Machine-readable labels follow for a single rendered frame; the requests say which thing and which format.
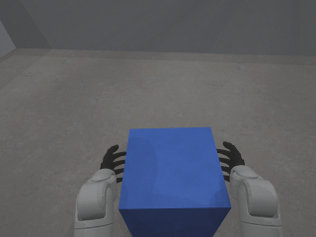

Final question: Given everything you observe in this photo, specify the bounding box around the robot left forearm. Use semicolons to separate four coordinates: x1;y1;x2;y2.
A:
74;168;119;237

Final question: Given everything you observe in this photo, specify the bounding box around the robot left hand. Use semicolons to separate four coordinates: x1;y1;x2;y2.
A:
100;145;126;183

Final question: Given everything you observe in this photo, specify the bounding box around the carton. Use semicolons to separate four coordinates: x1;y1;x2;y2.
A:
118;126;232;237

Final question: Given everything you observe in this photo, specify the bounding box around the robot right forearm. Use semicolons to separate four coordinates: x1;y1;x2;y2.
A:
229;165;283;237

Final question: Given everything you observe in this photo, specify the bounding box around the robot right hand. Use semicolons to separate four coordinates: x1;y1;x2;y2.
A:
216;141;245;182

